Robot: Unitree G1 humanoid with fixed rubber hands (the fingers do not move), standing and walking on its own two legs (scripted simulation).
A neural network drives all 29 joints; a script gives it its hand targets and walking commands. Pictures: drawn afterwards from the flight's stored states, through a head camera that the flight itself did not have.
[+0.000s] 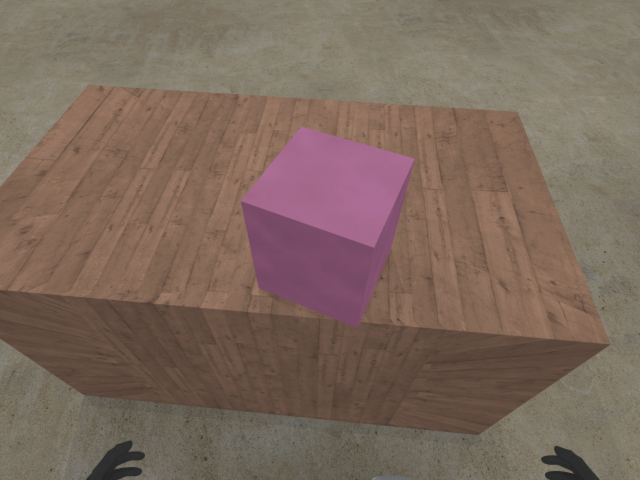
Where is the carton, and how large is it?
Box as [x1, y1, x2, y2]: [241, 127, 414, 327]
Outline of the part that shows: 300,127 241,200 258,287 357,327 390,249 414,159 329,134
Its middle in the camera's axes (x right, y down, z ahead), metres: +0.02 -0.02 +0.63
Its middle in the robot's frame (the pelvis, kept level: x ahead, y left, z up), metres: +0.48 +0.02 -0.01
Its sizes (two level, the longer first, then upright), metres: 0.188 0.185 0.219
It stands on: a pedestal, 0.64 m high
